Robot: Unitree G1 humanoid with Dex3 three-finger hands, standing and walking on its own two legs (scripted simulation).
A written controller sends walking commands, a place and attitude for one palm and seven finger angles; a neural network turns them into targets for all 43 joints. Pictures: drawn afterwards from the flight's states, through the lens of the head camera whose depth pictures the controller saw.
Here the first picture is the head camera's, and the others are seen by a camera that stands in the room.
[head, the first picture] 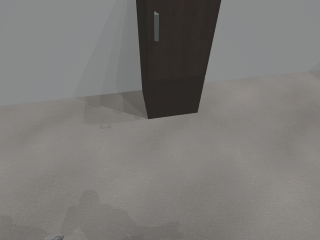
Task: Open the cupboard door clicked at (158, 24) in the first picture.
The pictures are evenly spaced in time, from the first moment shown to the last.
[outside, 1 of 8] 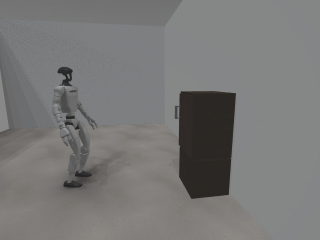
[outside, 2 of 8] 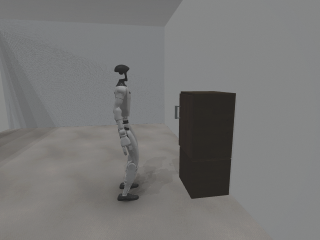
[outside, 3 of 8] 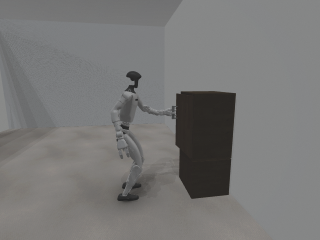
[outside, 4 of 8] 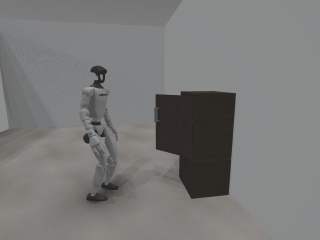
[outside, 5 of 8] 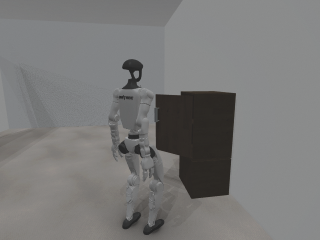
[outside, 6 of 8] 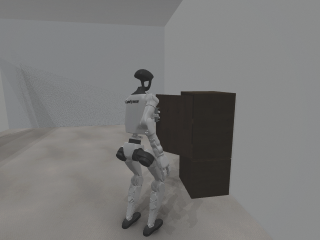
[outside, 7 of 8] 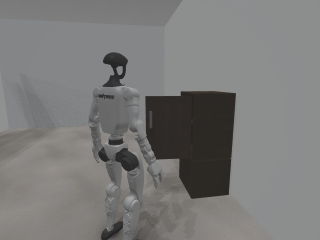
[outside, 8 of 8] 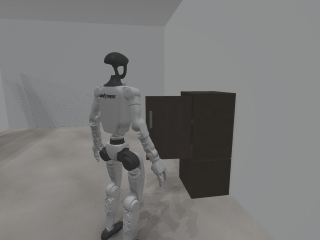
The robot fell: no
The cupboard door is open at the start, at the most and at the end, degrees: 0 87 86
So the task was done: yes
